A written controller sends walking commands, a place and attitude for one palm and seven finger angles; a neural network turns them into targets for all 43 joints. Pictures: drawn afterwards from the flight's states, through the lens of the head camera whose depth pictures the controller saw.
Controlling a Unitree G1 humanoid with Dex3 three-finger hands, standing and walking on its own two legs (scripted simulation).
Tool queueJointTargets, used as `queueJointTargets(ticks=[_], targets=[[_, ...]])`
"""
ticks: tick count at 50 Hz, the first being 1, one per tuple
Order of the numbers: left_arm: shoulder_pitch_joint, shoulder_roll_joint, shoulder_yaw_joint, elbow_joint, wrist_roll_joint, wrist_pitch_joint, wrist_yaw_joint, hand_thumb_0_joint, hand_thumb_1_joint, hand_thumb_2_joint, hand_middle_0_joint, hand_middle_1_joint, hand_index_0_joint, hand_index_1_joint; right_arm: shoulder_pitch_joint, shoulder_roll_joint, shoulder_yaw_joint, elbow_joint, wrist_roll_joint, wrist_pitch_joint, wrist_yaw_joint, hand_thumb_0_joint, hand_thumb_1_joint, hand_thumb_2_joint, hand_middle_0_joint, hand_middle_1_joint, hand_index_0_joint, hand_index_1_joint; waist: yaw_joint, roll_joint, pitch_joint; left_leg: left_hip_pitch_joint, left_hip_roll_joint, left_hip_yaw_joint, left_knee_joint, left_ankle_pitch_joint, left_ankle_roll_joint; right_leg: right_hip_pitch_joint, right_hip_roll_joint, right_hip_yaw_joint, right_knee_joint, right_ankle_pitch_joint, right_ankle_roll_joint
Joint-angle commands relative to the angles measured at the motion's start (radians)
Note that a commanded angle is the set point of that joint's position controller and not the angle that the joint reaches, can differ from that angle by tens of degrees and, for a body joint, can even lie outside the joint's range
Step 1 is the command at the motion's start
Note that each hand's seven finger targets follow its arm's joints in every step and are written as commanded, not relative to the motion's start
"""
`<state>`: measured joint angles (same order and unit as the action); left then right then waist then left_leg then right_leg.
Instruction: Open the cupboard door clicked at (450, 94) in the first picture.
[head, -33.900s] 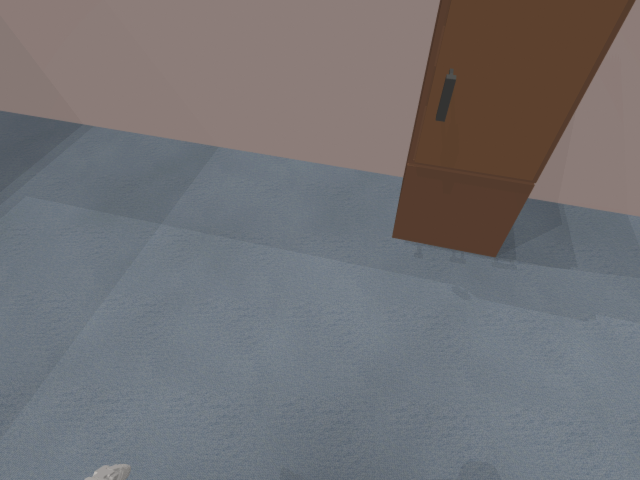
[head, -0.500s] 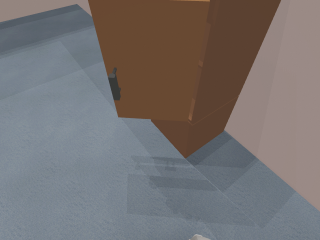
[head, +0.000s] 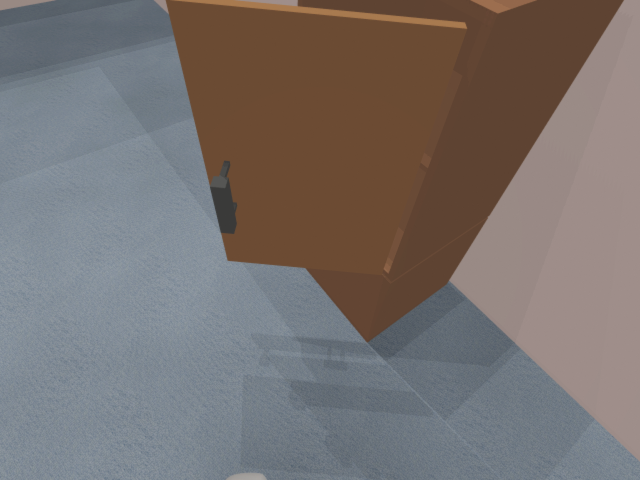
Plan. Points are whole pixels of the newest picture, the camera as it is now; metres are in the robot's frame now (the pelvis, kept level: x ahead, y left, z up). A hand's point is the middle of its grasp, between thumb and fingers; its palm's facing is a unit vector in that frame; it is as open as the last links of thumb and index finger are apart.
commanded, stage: come to a stop and stand still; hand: left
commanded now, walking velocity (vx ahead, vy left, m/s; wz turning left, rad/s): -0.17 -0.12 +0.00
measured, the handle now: (227, 197) +0.58 +0.22 -0.07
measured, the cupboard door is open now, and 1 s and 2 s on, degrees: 49 49 49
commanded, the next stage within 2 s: look again from close up in 1.36 s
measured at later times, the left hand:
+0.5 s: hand out of the picture +0.03 +0.15 -0.17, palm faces +0.04 -0.98 -0.20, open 7.4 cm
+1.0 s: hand out of the picture -0.08 +0.17 -0.17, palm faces +0.03 -0.98 -0.21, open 7.4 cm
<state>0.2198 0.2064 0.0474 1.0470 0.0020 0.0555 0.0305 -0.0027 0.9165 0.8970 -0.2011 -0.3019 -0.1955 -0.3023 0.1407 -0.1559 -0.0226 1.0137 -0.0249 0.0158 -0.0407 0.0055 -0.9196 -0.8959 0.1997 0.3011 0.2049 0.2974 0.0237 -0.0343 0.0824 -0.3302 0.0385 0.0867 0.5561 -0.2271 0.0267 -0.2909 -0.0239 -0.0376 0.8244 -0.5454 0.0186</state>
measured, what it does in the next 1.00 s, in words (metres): steps on the spot: right foot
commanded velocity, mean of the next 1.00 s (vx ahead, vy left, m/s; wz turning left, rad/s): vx -0.01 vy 0.00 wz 0.00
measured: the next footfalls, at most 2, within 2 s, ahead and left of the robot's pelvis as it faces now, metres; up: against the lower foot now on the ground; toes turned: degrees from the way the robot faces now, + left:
right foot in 0.22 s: -0.01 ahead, -0.15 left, +0.00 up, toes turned -2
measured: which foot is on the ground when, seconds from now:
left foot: down 0.00-1.00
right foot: up 0.00-0.20, down 0.22-1.00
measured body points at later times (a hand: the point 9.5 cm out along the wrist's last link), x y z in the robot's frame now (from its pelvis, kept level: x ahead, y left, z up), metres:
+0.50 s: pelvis -0.03 -0.03 -0.01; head -0.04 -0.02 +0.44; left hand +0.03 +0.20 -0.15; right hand +0.04 -0.28 -0.14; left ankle +0.00 +0.07 -0.73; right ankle -0.05 -0.15 -0.73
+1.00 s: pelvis -0.06 -0.01 +0.00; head -0.07 +0.00 +0.45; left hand -0.08 +0.22 -0.15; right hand -0.06 -0.25 -0.14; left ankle +0.00 +0.07 -0.73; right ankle -0.05 -0.15 -0.73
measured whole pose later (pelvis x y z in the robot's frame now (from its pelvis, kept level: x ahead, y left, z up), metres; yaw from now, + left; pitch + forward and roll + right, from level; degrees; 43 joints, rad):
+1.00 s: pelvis -0.06 -0.01 +0.00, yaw +1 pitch -2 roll -1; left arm 0.37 0.19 0.00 1.04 0.02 0.01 0.03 0.00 0.91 0.90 -0.20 -0.30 -0.20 -0.30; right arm 0.32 -0.18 -0.02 1.06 -0.02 0.02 -0.01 0.01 -0.91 -0.90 0.20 0.30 0.21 0.30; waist -0.01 -0.01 0.01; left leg -0.30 -0.01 0.06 0.47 -0.15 0.06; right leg -0.20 -0.01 -0.04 0.46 -0.23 0.02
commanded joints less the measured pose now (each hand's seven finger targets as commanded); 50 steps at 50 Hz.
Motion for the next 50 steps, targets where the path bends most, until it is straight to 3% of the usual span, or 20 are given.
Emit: queueJointTargets(ticks=[1, 5, 7, 8, 9, 10, 11, 12, 13, 15, 17, 18, 20, 22, 23, 25, 28, 30, 35, 50], targets=[[0.040, 0.070, 0.024, -0.085, 0.005, -0.010, -0.002, 0.000, 0.900, 0.900, -0.200, -0.300, -0.200, -0.300, 0.098, -0.238, -0.065, -0.044, -0.003, 0.003, -0.025, 0.000, -0.900, -0.900, 0.200, 0.300, 0.200, 0.300, -0.048, 0.162, -0.197, 0.254, 0.325, -0.263, -0.128, 0.778, 0.196, -0.132, 0.009, 0.060, 0.164, -0.041, -0.001], [0.056, 0.060, 0.023, -0.106, 0.010, -0.009, -0.009, 0.000, 0.900, 0.900, -0.200, -0.300, -0.200, -0.300, 0.058, -0.228, -0.069, -0.060, -0.005, 0.005, -0.019, 0.000, -0.900, -0.900, 0.200, 0.300, 0.200, 0.300, -0.038, 0.191, -0.190, 0.183, 0.297, -0.232, -0.149, 0.592, 0.161, -0.035, 0.011, 0.032, -0.019, 0.025, -0.012], [0.109, 0.059, 0.024, -0.094, 0.011, -0.013, -0.011, 0.000, 0.900, 0.900, -0.200, -0.300, -0.200, -0.300, 0.034, -0.237, -0.072, -0.066, 0.001, 0.009, -0.008, 0.000, -0.900, -0.900, 0.200, 0.300, 0.200, 0.300, -0.011, 0.171, -0.203, 0.121, 0.250, -0.201, -0.141, 0.413, 0.121, 0.090, 0.018, -0.007, -0.214, 0.185, -0.015], [0.137, 0.071, 0.026, -0.088, 0.016, -0.017, -0.010, 0.000, 0.900, 0.900, -0.200, -0.300, -0.200, -0.300, 0.025, -0.228, -0.072, -0.072, 0.008, 0.013, -0.003, 0.000, -0.900, -0.900, 0.200, 0.300, 0.200, 0.300, 0.004, 0.136, -0.190, 0.060, 0.210, -0.179, -0.109, 0.262, 0.086, 0.161, 0.012, -0.007, -0.342, 0.299, -0.018], [0.128, 0.117, 0.029, -0.097, 0.025, -0.025, -0.006, 0.000, 0.900, 0.900, -0.200, -0.300, -0.200, -0.300, 0.033, -0.188, -0.068, -0.079, 0.016, 0.018, 0.005, 0.000, -0.900, -0.900, 0.200, 0.300, 0.200, 0.300, -0.003, 0.006, -0.147, -0.013, 0.124, -0.136, -0.041, 0.044, 0.028, 0.163, -0.070, 0.125, -0.485, 0.336, -0.047], [0.163, 0.224, 0.001, -0.156, 0.044, -0.047, -0.004, 0.000, 0.900, 0.900, -0.200, -0.300, -0.200, -0.300, 0.011, -0.213, -0.049, -0.187, 0.004, -0.012, 0.008, 0.000, -0.900, -0.900, 0.200, 0.300, 0.200, 0.300, 0.005, -0.079, -0.070, 0.016, 0.050, -0.099, -0.033, -0.016, -0.027, 0.121, -0.104, 0.088, -0.464, 0.480, -0.031], [0.121, 0.181, 0.019, -0.201, 0.043, -0.033, -0.001, 0.000, 0.900, 0.900, -0.200, -0.300, -0.200, -0.300, 0.024, -0.164, -0.056, -0.213, -0.001, -0.012, 0.017, 0.000, -0.900, -0.900, 0.200, 0.300, 0.200, 0.300, -0.010, -0.121, -0.142, 0.010, -0.024, -0.044, 0.105, -0.122, -0.041, 0.003, -0.182, 0.207, -0.451, 0.358, -0.065], [0.039, 0.183, 0.020, -0.229, 0.040, -0.036, 0.006, 0.000, 0.900, 0.900, -0.200, -0.300, -0.200, -0.300, 0.029, -0.127, -0.049, -0.215, -0.009, -0.003, 0.017, 0.000, -0.900, -0.900, 0.200, 0.300, 0.200, 0.300, -0.033, -0.181, -0.155, -0.073, -0.040, -0.044, 0.179, -0.140, -0.033, 0.073, -0.188, 0.220, -0.423, 0.504, -0.106], [0.050, 0.169, 0.028, -0.249, 0.035, -0.043, 0.014, 0.000, 0.900, 0.900, -0.200, -0.300, -0.200, -0.300, 0.014, -0.115, -0.048, -0.226, -0.009, 0.003, 0.017, 0.000, -0.900, -0.900, 0.200, 0.300, 0.200, 0.300, -0.009, -0.200, -0.154, -0.115, -0.038, -0.068, 0.249, -0.185, -0.020, 0.091, -0.219, 0.263, -0.414, 0.614, -0.130], [0.044, 0.160, 0.021, -0.265, 0.035, -0.052, 0.022, 0.000, 0.900, 0.900, -0.200, -0.300, -0.200, -0.300, 0.047, -0.094, -0.041, -0.231, -0.003, 0.005, 0.022, 0.000, -0.900, -0.900, 0.200, 0.300, 0.200, 0.300, -0.038, -0.159, -0.117, -0.136, -0.027, -0.059, 0.267, -0.192, -0.012, 0.126, -0.214, 0.224, -0.367, 0.782, -0.165], [0.043, 0.167, 0.019, -0.277, 0.034, -0.053, 0.026, 0.000, 0.900, 0.900, -0.200, -0.300, -0.200, -0.300, 0.081, -0.093, -0.040, -0.224, 0.002, -0.004, 0.020, 0.000, -0.900, -0.900, 0.200, 0.300, 0.200, 0.300, -0.044, -0.117, -0.099, -0.073, -0.038, -0.034, 0.122, -0.106, -0.011, 0.126, -0.178, 0.176, -0.307, 0.884, -0.159], [0.048, 0.169, 0.015, -0.277, 0.028, -0.051, 0.026, 0.000, 0.900, 0.900, -0.200, -0.300, -0.200, -0.300, 0.105, -0.101, -0.039, -0.213, 0.004, -0.008, 0.019, 0.000, -0.900, -0.900, 0.200, 0.300, 0.200, 0.300, -0.051, -0.097, -0.098, -0.002, -0.034, -0.039, 0.040, 0.010, -0.005, 0.102, -0.158, 0.155, -0.290, 0.847, -0.136], [0.073, 0.144, 0.005, -0.273, 0.020, -0.049, 0.021, 0.000, 0.900, 0.900, -0.200, -0.300, -0.200, -0.300, 0.132, -0.143, -0.039, -0.194, 0.002, -0.021, 0.021, 0.000, -0.900, -0.900, 0.200, 0.300, 0.200, 0.300, -0.037, 0.024, -0.103, 0.133, 0.049, -0.107, -0.023, 0.321, 0.026, 0.019, -0.087, 0.099, -0.278, 0.628, -0.078], [0.095, 0.137, -0.003, -0.256, 0.016, -0.043, 0.018, 0.000, 0.900, 0.900, -0.200, -0.300, -0.200, -0.300, 0.100, -0.181, -0.042, -0.181, 0.002, -0.023, 0.019, 0.000, -0.900, -0.900, 0.200, 0.300, 0.200, 0.300, -0.017, 0.200, -0.084, 0.101, 0.114, -0.201, -0.072, 0.352, 0.067, 0.011, -0.027, 0.046, -0.281, 0.364, -0.040], [0.101, 0.139, -0.003, -0.242, 0.016, -0.043, 0.015, 0.000, 0.900, 0.900, -0.200, -0.300, -0.200, -0.300, 0.077, -0.191, -0.043, -0.181, 0.002, -0.020, 0.019, 0.000, -0.900, -0.900, 0.200, 0.300, 0.200, 0.300, -0.007, 0.189, -0.058, 0.047, 0.121, -0.210, -0.096, 0.262, 0.070, 0.035, -0.020, 0.040, -0.307, 0.306, -0.037], [0.098, 0.141, -0.005, -0.224, 0.018, -0.051, 0.009, 0.000, 0.900, 0.900, -0.200, -0.300, -0.200, -0.300, 0.080, -0.179, -0.037, -0.180, 0.000, -0.018, 0.022, 0.000, -0.900, -0.900, 0.200, 0.300, 0.200, 0.300, -0.010, 0.079, -0.030, -0.011, 0.084, -0.185, -0.102, 0.069, 0.047, 0.062, -0.035, 0.069, -0.371, 0.300, -0.050], [0.074, 0.137, -0.006, -0.214, 0.018, -0.055, 0.005, 0.000, 0.900, 0.900, -0.200, -0.300, -0.200, -0.300, 0.111, -0.152, -0.033, -0.160, -0.003, -0.013, 0.027, 0.000, -0.900, -0.900, 0.200, 0.300, 0.200, 0.300, -0.037, 0.041, -0.027, 0.001, 0.036, -0.147, -0.105, -0.112, 0.018, -0.007, -0.071, 0.133, -0.447, 0.151, -0.071], [0.077, 0.127, -0.009, -0.205, 0.019, -0.056, 0.005, 0.000, 0.900, 0.900, -0.200, -0.300, -0.200, -0.300, 0.133, -0.140, -0.029, -0.142, -0.004, -0.012, 0.029, 0.000, -0.900, -0.900, 0.200, 0.300, 0.200, 0.300, -0.042, 0.012, -0.030, 0.021, 0.036, -0.149, -0.114, -0.121, 0.019, -0.029, -0.072, 0.134, -0.471, 0.116, -0.071], [0.101, 0.116, -0.011, -0.170, 0.020, -0.060, 0.005, 0.000, 0.900, 0.900, -0.200, -0.300, -0.200, -0.300, 0.151, -0.153, -0.025, -0.105, -0.002, -0.021, 0.029, 0.000, -0.900, -0.900, 0.200, 0.300, 0.200, 0.300, -0.035, 0.058, -0.034, 0.000, 0.058, -0.185, -0.183, -0.153, 0.022, 0.001, -0.056, 0.108, -0.459, 0.157, -0.060], [0.199, 0.079, -0.026, -0.048, 0.023, -0.069, 0.011, 0.000, 0.900, 0.900, -0.200, -0.300, -0.200, -0.300, 0.179, -0.153, -0.021, 0.004, 0.009, -0.024, 0.026, 0.000, -0.900, -0.900, 0.200, 0.300, 0.200, 0.300, -0.027, 0.042, -0.017, 0.010, 0.076, -0.204, -0.264, -0.196, 0.021, 0.025, -0.063, 0.098, -0.476, 0.202, -0.047]])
